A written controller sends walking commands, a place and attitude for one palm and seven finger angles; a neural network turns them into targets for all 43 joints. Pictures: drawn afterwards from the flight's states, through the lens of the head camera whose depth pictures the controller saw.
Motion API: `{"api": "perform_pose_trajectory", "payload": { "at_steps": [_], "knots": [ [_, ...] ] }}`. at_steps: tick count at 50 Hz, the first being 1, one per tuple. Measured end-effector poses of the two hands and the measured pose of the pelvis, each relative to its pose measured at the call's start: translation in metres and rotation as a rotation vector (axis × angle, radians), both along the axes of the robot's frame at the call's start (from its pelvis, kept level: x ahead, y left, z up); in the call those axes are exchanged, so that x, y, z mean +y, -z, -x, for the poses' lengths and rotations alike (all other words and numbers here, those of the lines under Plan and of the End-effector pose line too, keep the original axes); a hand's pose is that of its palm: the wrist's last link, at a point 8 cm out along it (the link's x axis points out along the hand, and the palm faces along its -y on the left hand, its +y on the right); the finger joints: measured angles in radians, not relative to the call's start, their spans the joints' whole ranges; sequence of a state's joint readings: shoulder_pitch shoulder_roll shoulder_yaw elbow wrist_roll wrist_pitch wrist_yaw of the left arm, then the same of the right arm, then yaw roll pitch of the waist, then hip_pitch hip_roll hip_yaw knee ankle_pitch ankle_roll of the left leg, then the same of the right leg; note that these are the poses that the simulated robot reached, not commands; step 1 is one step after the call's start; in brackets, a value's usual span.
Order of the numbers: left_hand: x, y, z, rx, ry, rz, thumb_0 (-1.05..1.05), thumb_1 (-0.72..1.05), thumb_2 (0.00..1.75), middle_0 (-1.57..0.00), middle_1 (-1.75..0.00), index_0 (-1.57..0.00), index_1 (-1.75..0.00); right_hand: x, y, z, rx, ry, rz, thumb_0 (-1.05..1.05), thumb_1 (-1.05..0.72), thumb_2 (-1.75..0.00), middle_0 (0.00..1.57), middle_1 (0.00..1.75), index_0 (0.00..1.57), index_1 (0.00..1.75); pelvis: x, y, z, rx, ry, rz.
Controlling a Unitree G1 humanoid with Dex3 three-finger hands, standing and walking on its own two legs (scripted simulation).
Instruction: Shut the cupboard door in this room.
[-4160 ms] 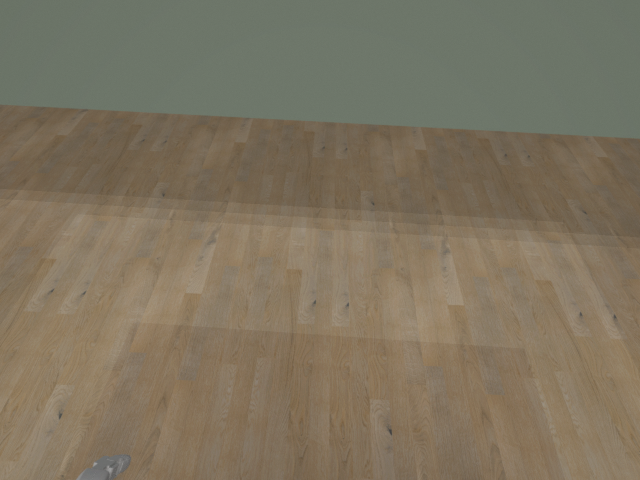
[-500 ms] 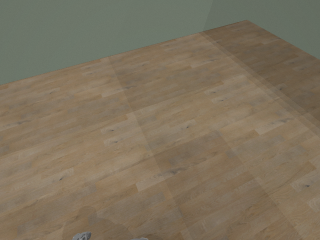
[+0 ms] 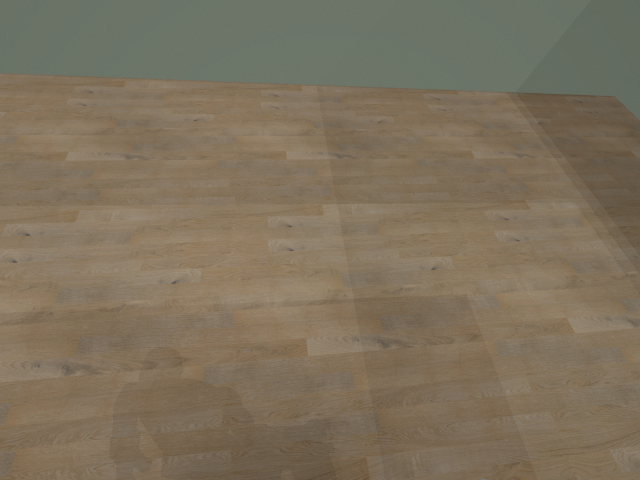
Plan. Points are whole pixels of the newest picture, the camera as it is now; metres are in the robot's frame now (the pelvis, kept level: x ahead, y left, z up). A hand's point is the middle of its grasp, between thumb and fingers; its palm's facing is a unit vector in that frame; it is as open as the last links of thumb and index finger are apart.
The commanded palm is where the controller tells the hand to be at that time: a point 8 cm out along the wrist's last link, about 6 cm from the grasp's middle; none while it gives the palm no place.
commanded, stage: turn or walk to find it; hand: left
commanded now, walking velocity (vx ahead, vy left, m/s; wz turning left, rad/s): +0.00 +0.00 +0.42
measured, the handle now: out of the picture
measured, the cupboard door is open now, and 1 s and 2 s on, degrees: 78 78 78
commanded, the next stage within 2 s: none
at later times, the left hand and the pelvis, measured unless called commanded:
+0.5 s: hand out of the picture +0.03 +0.19 -0.14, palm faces +0.20 -0.94 -0.29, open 7.4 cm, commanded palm none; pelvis -0.04 -0.03 +0.00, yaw +12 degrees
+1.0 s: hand out of the picture -0.16 +0.19 -0.18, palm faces +0.48 -0.84 -0.23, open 7.3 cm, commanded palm none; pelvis -0.08 -0.01 +0.00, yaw +26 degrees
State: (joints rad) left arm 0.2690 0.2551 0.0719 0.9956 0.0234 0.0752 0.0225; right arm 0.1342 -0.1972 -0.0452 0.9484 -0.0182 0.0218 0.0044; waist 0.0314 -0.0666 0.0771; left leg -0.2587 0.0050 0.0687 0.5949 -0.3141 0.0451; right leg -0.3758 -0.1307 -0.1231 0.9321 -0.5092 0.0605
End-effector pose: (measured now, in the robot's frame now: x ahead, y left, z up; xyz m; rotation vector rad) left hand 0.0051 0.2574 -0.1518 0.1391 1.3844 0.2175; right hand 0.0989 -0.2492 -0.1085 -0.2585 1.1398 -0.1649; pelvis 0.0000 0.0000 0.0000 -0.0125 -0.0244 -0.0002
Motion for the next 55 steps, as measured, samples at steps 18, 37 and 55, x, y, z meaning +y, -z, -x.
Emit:
{"api": "perform_pose_trajectory", "payload": {
  "at_steps": [18, 37, 55],
  "knots": [
    [0.010, -0.039, -0.022, -0.199, -0.047, -0.063, 0.01, 0.91, 0.90, -0.20, -0.30, -0.20, -0.30, 0.016, 0.014, 0.059, 0.117, -0.044, -0.067, 0.00, -0.90, -0.90, 0.21, 0.30, 0.21, 0.30, 0.000, -0.011, 0.029, 0.018, -0.146, -0.001],
    [-0.064, -0.045, 0.071, -0.178, -0.244, -0.074, 0.01, 0.91, 0.90, -0.20, -0.30, -0.21, -0.30, -0.044, 0.030, 0.068, 0.257, -0.189, -0.049, 0.00, -0.91, -0.90, 0.20, 0.30, 0.20, 0.29, -0.047, -0.011, 0.051, 0.009, -0.348, -0.036],
    [-0.018, -0.013, 0.203, -0.009, -0.473, -0.018, 0.01, 0.91, 0.90, -0.20, -0.30, -0.20, -0.30, 0.078, -0.004, -0.014, -0.005, -0.484, -0.014, 0.00, -0.91, -0.90, 0.20, 0.30, 0.20, 0.29, -0.001, -0.008, 0.090, 0.012, -0.481, 0.013]
  ]
}}
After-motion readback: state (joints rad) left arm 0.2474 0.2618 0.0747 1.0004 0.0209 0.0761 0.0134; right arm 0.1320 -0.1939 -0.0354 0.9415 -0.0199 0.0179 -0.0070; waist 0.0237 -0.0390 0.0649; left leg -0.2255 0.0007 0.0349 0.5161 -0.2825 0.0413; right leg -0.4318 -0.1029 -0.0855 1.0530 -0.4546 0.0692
